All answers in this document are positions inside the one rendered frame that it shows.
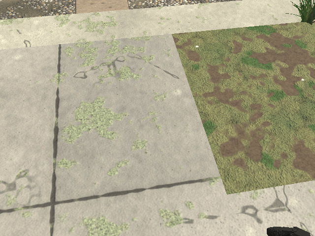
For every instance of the robot right hand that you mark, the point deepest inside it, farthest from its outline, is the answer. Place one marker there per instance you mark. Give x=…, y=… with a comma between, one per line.
x=286, y=231

